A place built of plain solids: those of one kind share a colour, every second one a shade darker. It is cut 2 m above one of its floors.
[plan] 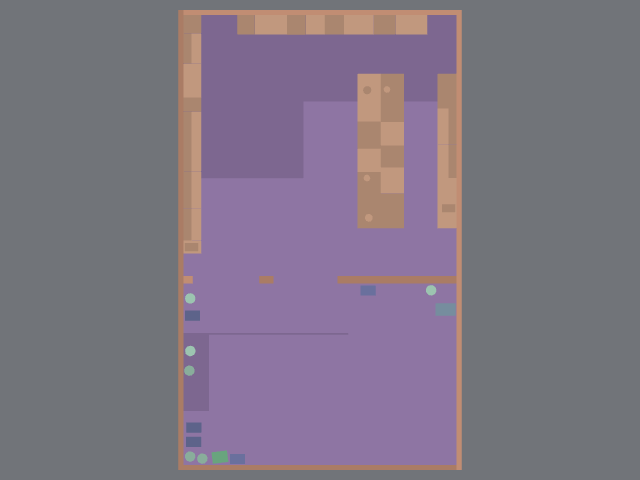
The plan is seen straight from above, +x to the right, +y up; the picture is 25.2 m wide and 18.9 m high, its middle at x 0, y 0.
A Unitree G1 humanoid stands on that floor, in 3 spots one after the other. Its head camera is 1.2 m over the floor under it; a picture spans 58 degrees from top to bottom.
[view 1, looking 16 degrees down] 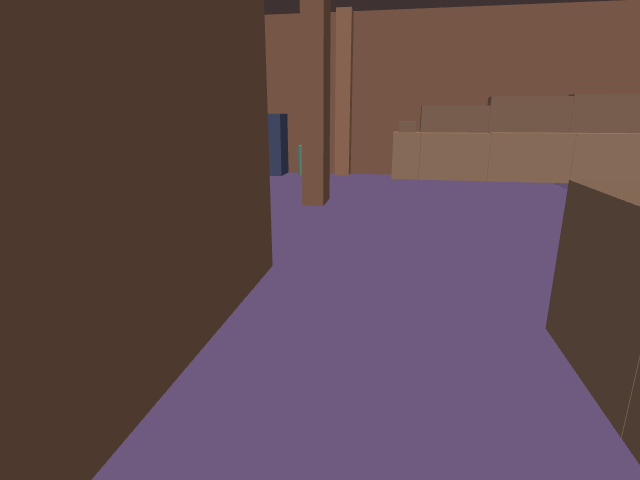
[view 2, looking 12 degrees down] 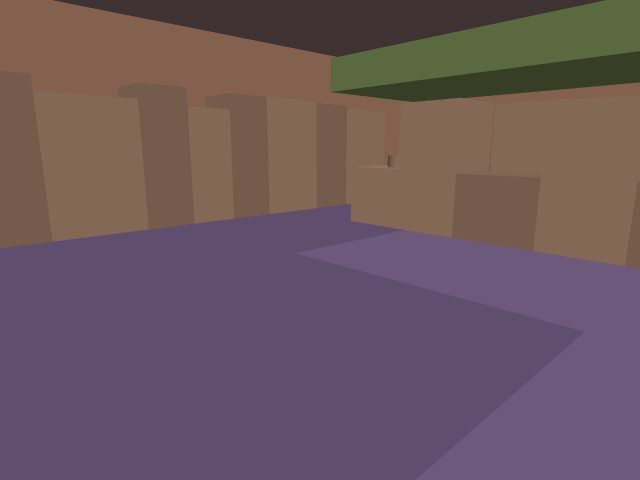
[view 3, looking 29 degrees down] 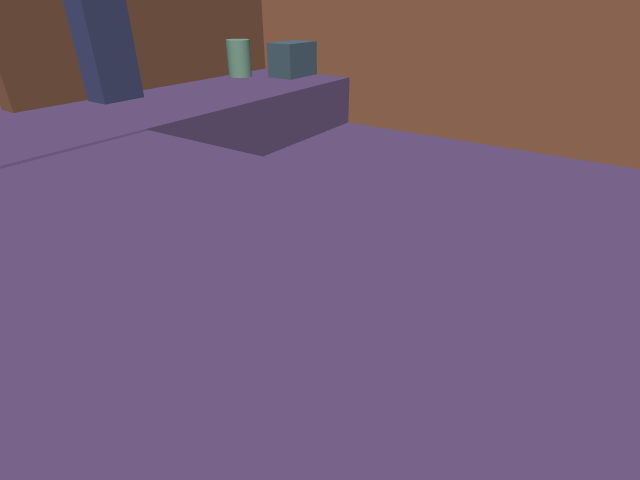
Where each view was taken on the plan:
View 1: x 3.97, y -0.44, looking -170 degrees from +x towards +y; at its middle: floor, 4.35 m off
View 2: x -3.78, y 1.66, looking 47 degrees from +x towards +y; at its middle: floor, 5.77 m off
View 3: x -1.65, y -7.77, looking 34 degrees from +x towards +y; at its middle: floor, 2.48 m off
